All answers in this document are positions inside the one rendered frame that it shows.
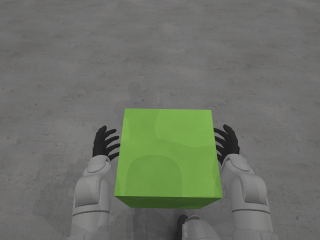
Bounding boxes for robot left hand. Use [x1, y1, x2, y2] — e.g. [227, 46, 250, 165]
[92, 125, 121, 161]

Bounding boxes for robot right thigh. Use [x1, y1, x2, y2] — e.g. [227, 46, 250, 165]
[182, 219, 221, 240]

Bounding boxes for carton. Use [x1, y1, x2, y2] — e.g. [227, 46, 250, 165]
[114, 108, 223, 209]

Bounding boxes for right robot forearm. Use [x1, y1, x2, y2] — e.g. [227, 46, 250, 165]
[220, 153, 279, 240]

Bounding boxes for left robot forearm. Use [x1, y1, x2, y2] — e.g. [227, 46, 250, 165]
[66, 155, 116, 240]

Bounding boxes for robot right shin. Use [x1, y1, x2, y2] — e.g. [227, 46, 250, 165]
[182, 215, 200, 240]

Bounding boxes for robot right hand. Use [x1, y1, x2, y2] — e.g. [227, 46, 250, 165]
[213, 124, 240, 166]

